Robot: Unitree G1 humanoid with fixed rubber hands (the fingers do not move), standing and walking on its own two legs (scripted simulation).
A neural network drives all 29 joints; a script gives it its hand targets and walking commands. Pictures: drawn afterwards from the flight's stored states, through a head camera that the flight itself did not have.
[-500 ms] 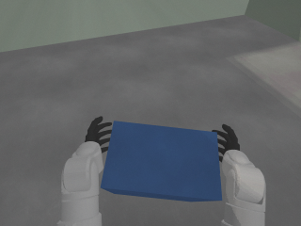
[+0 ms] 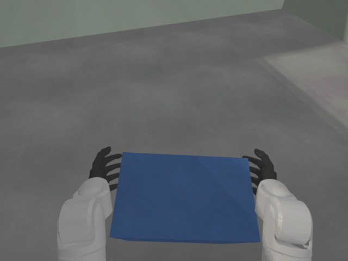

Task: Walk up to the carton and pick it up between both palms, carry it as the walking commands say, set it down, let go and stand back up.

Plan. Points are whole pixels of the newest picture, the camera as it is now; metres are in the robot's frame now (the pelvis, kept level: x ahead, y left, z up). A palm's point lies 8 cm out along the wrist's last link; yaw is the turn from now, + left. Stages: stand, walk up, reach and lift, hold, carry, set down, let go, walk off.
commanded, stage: carry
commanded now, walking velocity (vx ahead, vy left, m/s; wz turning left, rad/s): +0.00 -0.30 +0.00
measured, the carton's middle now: (180, 205) +0.26 +0.00 -0.01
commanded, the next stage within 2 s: none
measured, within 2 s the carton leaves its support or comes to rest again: neither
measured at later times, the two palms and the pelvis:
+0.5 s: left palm (158, 234) +0.17 +0.04 +0.10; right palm (345, 213) +0.20 -0.29 +0.10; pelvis -0.07 -0.15 +0.00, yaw +4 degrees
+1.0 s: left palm out of the picture +0.09 -0.10 +0.09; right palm out of the picture +0.15 -0.42 +0.09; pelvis -0.13 -0.30 +0.00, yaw +10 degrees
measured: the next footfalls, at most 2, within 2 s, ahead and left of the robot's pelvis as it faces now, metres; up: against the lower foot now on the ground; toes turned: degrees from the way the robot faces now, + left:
left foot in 0.32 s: -0.02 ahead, +0.05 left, +0.00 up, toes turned +9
right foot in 0.56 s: -0.01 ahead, -0.32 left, +0.00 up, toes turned +3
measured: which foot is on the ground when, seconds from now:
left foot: up 0.00-0.30, down 0.32-0.58, up 0.60-1.00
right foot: down 0.00-0.34, up 0.36-0.54, down 0.56-1.00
